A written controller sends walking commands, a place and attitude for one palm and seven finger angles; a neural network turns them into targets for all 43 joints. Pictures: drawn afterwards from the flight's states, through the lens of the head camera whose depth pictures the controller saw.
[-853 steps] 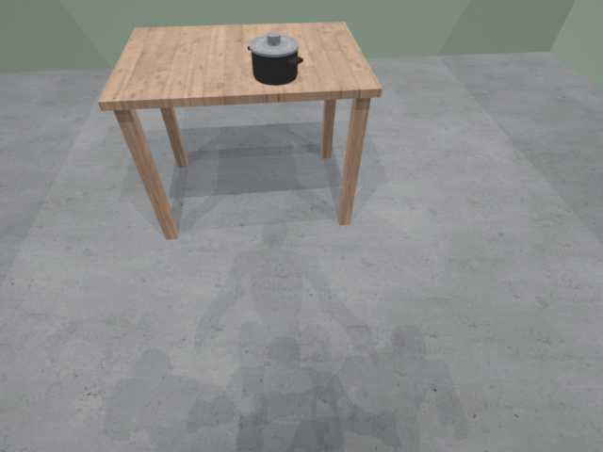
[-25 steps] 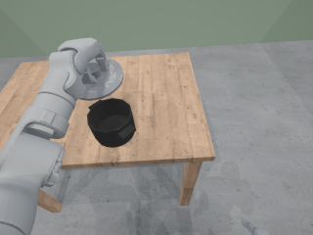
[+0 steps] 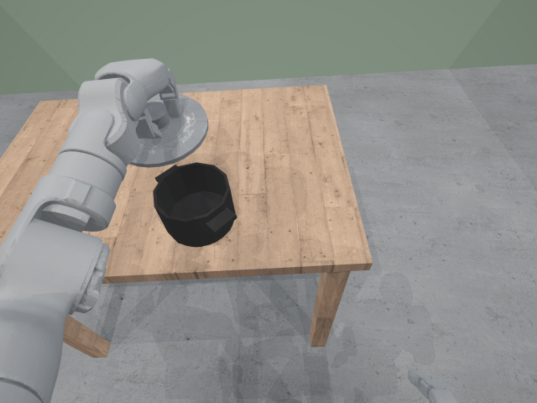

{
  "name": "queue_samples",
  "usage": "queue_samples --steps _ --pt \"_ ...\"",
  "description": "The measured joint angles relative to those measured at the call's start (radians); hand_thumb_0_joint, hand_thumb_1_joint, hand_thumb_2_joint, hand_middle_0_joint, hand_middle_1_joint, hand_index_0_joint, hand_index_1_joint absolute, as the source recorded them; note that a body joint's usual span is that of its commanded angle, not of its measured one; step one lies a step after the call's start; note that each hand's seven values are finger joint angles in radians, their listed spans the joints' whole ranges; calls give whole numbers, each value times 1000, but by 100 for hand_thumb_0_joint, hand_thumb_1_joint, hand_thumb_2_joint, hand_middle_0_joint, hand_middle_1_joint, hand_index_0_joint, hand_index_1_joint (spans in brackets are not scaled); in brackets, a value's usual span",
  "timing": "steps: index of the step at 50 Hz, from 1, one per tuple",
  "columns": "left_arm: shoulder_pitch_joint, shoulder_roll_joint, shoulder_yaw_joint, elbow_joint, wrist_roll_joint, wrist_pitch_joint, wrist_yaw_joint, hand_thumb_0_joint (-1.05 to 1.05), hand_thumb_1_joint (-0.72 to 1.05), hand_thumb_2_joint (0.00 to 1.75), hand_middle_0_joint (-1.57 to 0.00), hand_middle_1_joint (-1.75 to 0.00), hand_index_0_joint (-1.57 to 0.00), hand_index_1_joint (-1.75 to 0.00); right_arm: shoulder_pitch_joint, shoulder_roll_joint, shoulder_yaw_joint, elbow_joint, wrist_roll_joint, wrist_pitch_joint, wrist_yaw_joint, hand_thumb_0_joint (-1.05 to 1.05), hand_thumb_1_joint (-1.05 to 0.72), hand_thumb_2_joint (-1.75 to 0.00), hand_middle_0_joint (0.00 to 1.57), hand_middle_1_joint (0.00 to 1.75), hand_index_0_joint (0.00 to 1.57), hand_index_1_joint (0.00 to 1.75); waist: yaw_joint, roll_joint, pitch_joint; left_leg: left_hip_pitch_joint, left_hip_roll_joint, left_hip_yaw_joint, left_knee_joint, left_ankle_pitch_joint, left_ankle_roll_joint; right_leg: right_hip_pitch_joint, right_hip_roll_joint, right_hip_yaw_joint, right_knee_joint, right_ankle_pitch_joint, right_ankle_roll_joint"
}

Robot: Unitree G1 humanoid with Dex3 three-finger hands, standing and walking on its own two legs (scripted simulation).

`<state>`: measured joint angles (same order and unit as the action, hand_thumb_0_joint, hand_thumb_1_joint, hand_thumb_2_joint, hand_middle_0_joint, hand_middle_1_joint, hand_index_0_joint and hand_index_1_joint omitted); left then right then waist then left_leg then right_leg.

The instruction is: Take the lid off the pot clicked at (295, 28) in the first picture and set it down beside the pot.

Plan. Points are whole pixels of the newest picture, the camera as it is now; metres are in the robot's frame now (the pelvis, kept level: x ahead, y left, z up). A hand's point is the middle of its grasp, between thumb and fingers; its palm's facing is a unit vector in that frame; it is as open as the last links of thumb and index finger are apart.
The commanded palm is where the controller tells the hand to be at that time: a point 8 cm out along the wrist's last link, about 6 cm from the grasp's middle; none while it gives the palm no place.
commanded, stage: move the lid sideways beside the pot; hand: left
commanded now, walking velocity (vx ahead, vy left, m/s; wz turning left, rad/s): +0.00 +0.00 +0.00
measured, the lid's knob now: (154, 115) +0.50 +0.18 +0.17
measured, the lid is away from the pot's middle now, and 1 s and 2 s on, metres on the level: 0.03 0.16 0.24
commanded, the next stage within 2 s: lower the lid onto the table in 1.82 s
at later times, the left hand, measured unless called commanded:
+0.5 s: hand (112, 118) +0.48 +0.22 +0.19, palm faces -0.27 -0.05 -0.96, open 7.2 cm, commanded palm +0.46 +0.24 +0.26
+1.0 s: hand (47, 140) +0.44 +0.31 +0.18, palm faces -0.33 -0.07 -0.94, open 7.2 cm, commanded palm +0.45 +0.31 +0.26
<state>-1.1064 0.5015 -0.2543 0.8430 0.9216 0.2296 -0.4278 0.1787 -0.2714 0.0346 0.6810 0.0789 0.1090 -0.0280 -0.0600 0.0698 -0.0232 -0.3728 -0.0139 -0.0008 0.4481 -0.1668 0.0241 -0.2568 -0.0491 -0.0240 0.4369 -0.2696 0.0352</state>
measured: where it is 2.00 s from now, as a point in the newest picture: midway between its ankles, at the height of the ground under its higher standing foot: outside the picture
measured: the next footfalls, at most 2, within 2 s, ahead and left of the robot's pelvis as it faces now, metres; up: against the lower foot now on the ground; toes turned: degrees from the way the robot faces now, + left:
none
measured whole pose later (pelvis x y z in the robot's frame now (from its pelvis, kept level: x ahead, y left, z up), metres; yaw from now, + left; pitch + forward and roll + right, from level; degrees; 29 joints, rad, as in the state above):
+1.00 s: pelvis +0.00 +0.01 +0.00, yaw +1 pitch +6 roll -2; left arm -1.02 0.79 -0.11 0.84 0.90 0.02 -0.53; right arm 0.20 -0.30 0.03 0.67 0.10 0.15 -0.06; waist -0.05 0.04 0.00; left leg -0.41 -0.01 -0.02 0.49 -0.18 0.03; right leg -0.25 -0.04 -0.04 0.40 -0.25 0.04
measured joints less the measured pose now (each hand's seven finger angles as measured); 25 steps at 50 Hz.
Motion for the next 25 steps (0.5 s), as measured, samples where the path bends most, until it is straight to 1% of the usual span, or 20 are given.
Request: queue_samples --steps 5,11,15,20,25 --pt "-7 25 20 30 -4 -14 -13 -2 34 62 -72 -97 -67 -95 19 -3 -1 7 2 2 -6 0 -91 -90 20 30 20 29 -6 -5 0 -1 1 2 -2 0 0 -2 1 2 -2 1 0" --pt "-10 57 24 45 6 -36 -22 -2 34 62 -72 -97 -67 -95 38 -14 -7 11 5 0 -11 1 -91 -90 20 30 20 29 -12 -13 4 -5 4 2 3 -5 0 -2 4 2 -7 2 0" --pt "8 84 54 24 7 -62 -27 -2 34 62 -72 -97 -67 -94 44 -21 -13 6 3 -2 -14 1 -91 -90 20 30 20 29 -17 -15 6 -7 6 4 4 -8 1 -2 6 4 -12 3 0" --pt "39 114 83 -13 14 -83 -27 -2 34 62 -72 -97 -67 -94 49 -26 -22 -3 3 2 -10 1 -91 -90 20 30 20 29 -17 -14 1 -7 6 6 5 -13 1 0 6 6 -18 3 0" --pt "61 132 91 -36 8 -77 -39 -2 34 62 -72 -97 -67 -95 36 -27 -23 -13 9 15 -1 1 -91 -90 20 30 20 29 -11 -9 2 -8 6 4 10 -16 2 2 6 5 -19 2 2"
